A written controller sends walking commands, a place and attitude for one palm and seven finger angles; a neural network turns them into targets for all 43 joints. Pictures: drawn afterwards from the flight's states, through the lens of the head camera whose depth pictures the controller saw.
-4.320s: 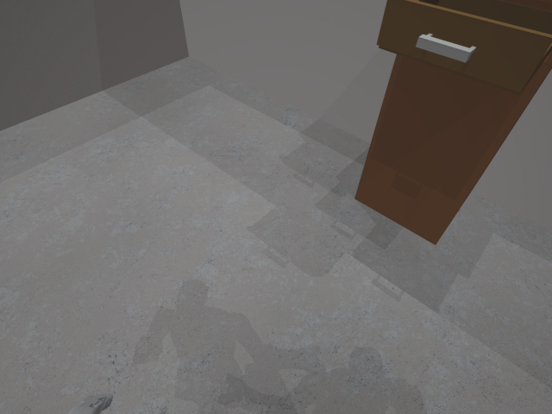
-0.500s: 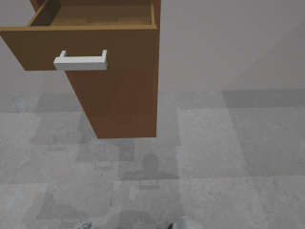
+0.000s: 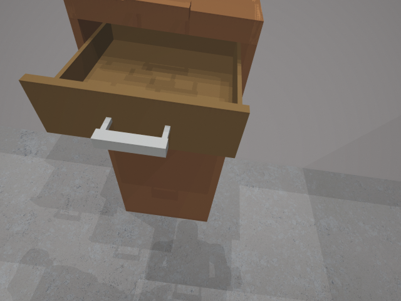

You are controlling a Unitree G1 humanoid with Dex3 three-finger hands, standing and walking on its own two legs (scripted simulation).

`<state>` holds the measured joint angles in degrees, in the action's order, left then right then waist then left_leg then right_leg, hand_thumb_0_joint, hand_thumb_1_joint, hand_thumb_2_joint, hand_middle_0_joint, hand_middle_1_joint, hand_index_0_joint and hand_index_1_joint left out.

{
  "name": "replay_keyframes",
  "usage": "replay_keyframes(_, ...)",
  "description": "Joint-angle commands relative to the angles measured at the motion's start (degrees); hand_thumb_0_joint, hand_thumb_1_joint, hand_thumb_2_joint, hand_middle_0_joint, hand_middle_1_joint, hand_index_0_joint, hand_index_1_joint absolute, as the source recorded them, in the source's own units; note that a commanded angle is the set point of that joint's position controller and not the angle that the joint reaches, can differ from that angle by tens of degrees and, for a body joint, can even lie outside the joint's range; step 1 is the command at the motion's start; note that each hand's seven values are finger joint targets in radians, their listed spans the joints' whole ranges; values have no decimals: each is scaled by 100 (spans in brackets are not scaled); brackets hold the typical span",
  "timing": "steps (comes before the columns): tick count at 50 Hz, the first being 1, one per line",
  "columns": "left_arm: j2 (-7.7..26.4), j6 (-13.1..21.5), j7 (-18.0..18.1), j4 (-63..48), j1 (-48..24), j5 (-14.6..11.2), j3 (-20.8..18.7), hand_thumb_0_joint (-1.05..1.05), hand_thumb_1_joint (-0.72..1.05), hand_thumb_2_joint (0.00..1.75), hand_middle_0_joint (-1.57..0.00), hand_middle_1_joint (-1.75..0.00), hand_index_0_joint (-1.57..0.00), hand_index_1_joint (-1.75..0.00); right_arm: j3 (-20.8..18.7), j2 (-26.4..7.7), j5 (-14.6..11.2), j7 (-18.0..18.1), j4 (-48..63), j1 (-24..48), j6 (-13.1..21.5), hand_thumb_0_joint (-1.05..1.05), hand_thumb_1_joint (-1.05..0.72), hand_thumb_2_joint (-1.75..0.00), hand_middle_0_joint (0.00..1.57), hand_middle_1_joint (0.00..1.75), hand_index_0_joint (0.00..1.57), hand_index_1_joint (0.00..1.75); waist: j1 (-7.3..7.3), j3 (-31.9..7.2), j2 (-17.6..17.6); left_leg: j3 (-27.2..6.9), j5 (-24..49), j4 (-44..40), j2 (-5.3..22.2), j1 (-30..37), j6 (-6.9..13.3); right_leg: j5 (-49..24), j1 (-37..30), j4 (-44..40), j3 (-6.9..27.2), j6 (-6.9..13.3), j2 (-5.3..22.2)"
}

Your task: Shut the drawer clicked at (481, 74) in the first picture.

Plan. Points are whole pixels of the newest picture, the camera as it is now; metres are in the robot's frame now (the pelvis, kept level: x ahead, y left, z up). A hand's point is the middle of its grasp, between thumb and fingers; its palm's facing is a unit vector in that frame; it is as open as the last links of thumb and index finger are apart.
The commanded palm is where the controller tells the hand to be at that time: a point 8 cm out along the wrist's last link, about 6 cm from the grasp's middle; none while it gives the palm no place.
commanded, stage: come to a stop and stand still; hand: left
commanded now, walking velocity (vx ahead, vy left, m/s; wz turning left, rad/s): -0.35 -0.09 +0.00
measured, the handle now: (134, 134) +0.35 +0.18 +0.15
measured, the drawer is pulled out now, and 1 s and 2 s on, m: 0.24 0.24 0.24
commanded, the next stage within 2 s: look again from close up in 1.30 s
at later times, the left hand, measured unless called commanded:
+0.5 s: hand out of the picture -0.01 +0.11 -0.15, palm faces +0.03 -0.96 -0.27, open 7.4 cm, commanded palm none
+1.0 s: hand out of the picture -0.07 +0.13 -0.18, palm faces +0.10 -0.98 -0.18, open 7.4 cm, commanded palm none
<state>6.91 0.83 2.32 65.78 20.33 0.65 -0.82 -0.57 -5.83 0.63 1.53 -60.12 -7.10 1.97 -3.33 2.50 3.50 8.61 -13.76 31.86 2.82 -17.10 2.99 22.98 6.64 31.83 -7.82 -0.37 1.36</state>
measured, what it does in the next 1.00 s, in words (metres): steps on the spot: right foot, then left foot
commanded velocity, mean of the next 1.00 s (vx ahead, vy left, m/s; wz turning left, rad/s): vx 0.02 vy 0.05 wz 0.00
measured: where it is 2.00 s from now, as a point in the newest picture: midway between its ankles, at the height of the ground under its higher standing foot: outside the picture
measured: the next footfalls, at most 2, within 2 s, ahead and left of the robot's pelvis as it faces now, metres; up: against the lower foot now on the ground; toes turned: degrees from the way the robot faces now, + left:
right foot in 0.40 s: -0.02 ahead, -0.19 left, +0.00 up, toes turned -4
left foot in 0.84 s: +0.00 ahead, +0.06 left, +0.00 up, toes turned +5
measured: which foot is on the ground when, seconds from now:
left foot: down 0.00-0.40, up 0.42-0.82, down 0.84-1.00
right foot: up 0.00-0.38, down 0.40-1.00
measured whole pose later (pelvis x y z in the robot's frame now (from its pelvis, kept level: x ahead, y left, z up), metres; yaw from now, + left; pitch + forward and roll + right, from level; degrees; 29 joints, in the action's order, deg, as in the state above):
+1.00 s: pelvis -0.04 -0.04 +0.01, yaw +1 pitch +0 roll +1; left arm 9.6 -1.4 1.7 64.9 17.1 1.2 -1.9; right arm -1.4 -8.6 0.8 2.4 -62.0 -12.8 0.0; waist -2.5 0.7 2.6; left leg 4.2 -17.1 25.5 0.7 -8.5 0.2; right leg 16.0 11.6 27.7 -2.8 -2.8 5.2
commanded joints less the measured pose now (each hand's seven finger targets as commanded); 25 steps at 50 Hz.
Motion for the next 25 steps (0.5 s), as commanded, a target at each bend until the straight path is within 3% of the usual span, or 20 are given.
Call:
replay_keyframes(1, 633, -162, 87, -362, 264, -5, -142, 0, 90, 90, -20, -30, -20, -30, -248, -1135, -36, 231, -90, -870, -160, 0, -90, -90, 20, 30, 20, 30, 408, -226, -1513, -1411, 6528, -986, 1905, 1514, 856, 1056, 1357, 1641, 674, -108, 270)
replay_keyframes(3, 612, -248, 68, -469, 136, 31, -230, 0, 90, 90, -20, -30, -20, -30, -343, -1242, 3, 246, 0, -736, -244, 0, -90, -90, 20, 30, 20, 30, 427, -360, -1065, -1376, 5851, -950, 1946, 1465, 952, 975, 1662, 2417, 822, -88, 203)
replay_keyframes(4, 623, -263, 55, -521, 75, 45, -263, 0, 90, 90, -20, -30, -20, -30, -377, -1260, 4, 239, 40, -686, -257, 0, -90, -90, 20, 30, 20, 30, 427, -414, -679, -1339, 5674, -925, 1964, 1464, 964, 879, 1782, 2773, 844, -92, 145)
replay_keyframes(6, 563, -321, 44, -662, 68, 55, -343, 0, 90, 90, -20, -30, -20, -30, -460, -1273, 36, 223, 217, -552, -266, 0, -90, -90, 20, 30, 20, 30, 380, -868, -484, -1170, 4956, -920, 1912, 1505, 919, 573, 1967, 3258, 985, -162, 86)
replay_keyframes(8, 558, -368, 10, -776, 38, 56, -390, 0, 90, 90, -20, -30, -20, -30, -473, -1258, 40, 184, 317, -365, -252, 0, -90, -90, 20, 30, 20, 30, 335, -1077, -695, -940, 4161, -979, 1754, 1319, 793, 279, 1927, 3360, 985, -212, 76)
replay_keyframes(10, 554, -410, -21, -853, 46, 50, -406, 0, 90, 90, -20, -30, -20, -30, -461, -1201, 46, 141, 399, -176, -239, 0, -90, -90, 20, 30, 20, 30, 271, -1034, -1055, -871, 3209, -1148, 1634, 957, 720, 117, 1798, 3180, 942, -218, 95)
replay_keyframes(13, 552, -413, -66, -966, -121, 52, -368, 0, 90, 90, -20, -30, -20, -30, -486, -1232, 99, 60, 445, -12, -272, 0, -90, -90, 20, 30, 20, 30, 297, -695, -1639, -961, 1120, -1483, 1538, 443, 601, 232, 1407, 1941, 726, -134, 237)
replay_keyframes(15, 501, -326, -68, -938, -127, 51, -300, 0, 90, 90, -20, -30, -20, -30, -483, -1246, 123, -8, 392, -36, -302, 0, -90, -90, 20, 30, 20, 30, 307, -508, -1854, -1126, -138, -1641, 1398, 126, 482, 314, 968, 1099, 485, -87, 171)
replay_keyframes(17, 533, -217, -63, -708, 288, 58, -266, 0, 90, 90, -20, -30, -20, -30, -465, -1226, 101, -61, 319, -109, -344, 0, -90, -90, 20, 30, 20, 30, 115, -432, -1445, -969, -1308, -1436, 1061, -426, 152, -416, 64, -232, 253, -70, 46)
replay_keyframes(18, 758, -161, -52, -623, 482, 111, -276, 0, 90, 90, -20, -30, -20, -30, -428, -1032, 56, -85, 294, -218, -370, 0, -90, -90, 20, 30, 20, 30, 40, -320, -703, -649, -1595, -884, 633, -737, -132, -536, -192, -1005, 470, -67, 237)
replay_keyframes(19, 1212, -78, -33, -745, 190, 164, -285, 0, 90, 90, -20, -30, -20, -30, -340, -638, -31, -120, 362, -381, -417, 0, -90, -90, 20, 30, 20, 30, 216, -167, 655, -358, -1531, 133, 137, -993, -478, 849, 319, -2031, 2050, 302, 1326)
replay_keyframes(20, 1573, -120, -27, -981, -219, 123, -333, 0, 90, 90, -20, -30, -20, -30, -329, -714, 8, -160, 554, -105, -454, 0, -90, -90, 20, 30, 20, 30, 116, 360, 1139, -503, -1494, 721, 88, -949, -485, 1843, 1407, -2785, 2963, 670, 2078)
replay_keyframes(21, 1659, -147, -28, -1101, -557, 127, -339, 0, 90, 90, -20, -30, -20, -30, -365, -865, 46, -200, 570, -110, -465, 0, -90, -90, 20, 30, 20, 30, 200, 482, 740, -710, -1307, 1196, 112, -719, -422, 1967, 1908, -2861, 2832, 793, 2151)
replay_keyframes(22, 1547, -84, -18, -1107, -663, 109, -356, 0, 90, 90, -20, -30, -20, -30, -359, -869, 75, -201, 497, -97, -473, 0, -90, -90, 20, 30, 20, 30, 201, 630, 1019, -853, -969, 1432, 80, -940, -392, 1333, 1809, -2756, 2781, 690, 1880)
replay_keyframes(23, 1408, -44, -13, -1056, -712, 86, -331, 0, 90, 90, -20, -30, -20, -30, -360, -941, 83, -190, 394, -270, -470, 0, -90, -90, 20, 30, 20, 30, 278, 725, 1075, -911, -705, 1611, 81, -952, -384, 798, 1678, -2603, 2523, 632, 1740)
replay_keyframes(25, 1248, -22, -31, -1077, -811, 71, -300, 0, 90, 90, -20, -30, -20, -30, -375, -956, 67, -218, 194, -748, -437, 0, -90, -90, 20, 30, 20, 30, 398, 610, 773, -802, -347, 1880, 41, -857, -429, -93, 1343, -2278, 1827, 548, 1473)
